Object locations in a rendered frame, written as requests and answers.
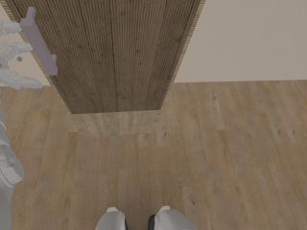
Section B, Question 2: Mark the robot left hand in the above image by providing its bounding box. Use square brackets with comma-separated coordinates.
[0, 20, 43, 90]

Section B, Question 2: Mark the cupboard door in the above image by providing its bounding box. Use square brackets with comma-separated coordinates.
[5, 0, 201, 115]

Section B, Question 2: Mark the handle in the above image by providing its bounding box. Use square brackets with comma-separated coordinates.
[19, 7, 58, 76]

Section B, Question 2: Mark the robot left upper arm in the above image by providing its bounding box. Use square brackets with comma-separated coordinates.
[0, 144, 25, 230]

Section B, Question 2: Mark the robot left forearm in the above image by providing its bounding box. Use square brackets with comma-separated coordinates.
[0, 88, 11, 147]

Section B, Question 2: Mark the right robot shin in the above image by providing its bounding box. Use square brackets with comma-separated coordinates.
[154, 205, 170, 230]

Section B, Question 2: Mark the left robot thigh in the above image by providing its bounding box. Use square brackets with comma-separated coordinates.
[95, 211, 126, 230]

